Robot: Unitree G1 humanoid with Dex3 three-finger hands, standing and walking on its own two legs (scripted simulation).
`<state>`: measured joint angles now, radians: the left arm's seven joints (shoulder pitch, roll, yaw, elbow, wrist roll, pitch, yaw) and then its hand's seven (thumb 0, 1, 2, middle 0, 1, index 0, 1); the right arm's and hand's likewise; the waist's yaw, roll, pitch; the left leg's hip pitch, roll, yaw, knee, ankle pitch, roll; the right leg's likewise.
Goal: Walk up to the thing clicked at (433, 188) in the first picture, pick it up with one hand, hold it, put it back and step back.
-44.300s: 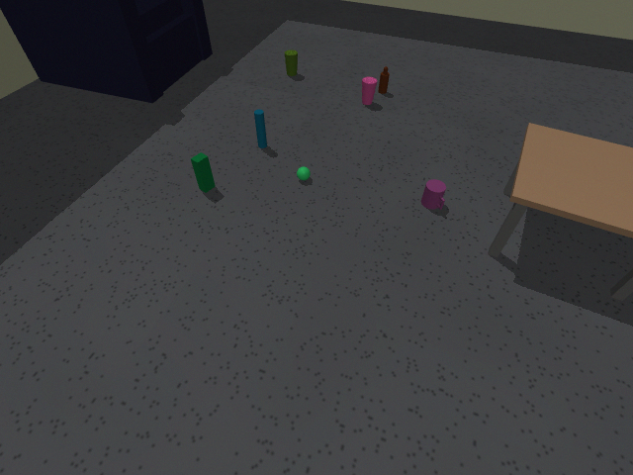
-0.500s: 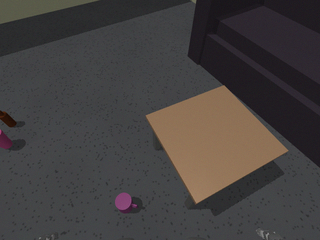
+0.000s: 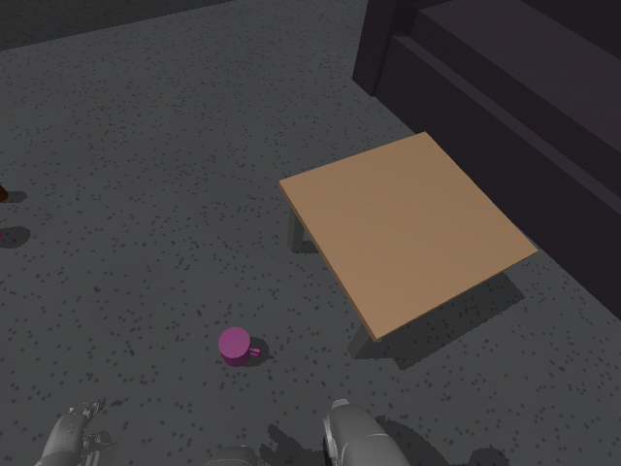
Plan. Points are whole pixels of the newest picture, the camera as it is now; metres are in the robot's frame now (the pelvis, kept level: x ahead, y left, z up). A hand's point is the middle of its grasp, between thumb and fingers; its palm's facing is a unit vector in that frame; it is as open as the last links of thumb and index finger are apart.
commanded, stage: step back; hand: left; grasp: from above
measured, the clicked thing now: (240, 348) +0.44 +0.14 -0.70
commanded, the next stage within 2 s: none
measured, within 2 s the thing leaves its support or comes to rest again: neither
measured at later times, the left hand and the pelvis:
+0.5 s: hand out of the picture +0.02 +0.24 -0.12, palm faces -0.08 -0.91 -0.40, open 7.4 cm; pelvis -0.11 -0.01 +0.01, yaw -5 degrees
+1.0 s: hand out of the picture -0.17 +0.27 -0.15, palm faces -0.06 -0.92 -0.38, open 7.4 cm; pelvis -0.27 -0.01 +0.01, yaw -5 degrees
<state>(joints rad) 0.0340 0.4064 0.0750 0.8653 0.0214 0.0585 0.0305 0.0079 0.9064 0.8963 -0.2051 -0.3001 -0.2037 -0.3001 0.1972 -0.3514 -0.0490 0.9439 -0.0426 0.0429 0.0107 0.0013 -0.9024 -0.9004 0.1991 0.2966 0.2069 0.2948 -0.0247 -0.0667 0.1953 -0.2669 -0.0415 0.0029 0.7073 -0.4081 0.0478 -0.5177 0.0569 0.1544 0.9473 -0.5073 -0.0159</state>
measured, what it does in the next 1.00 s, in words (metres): walks backwards: right foot, then left foot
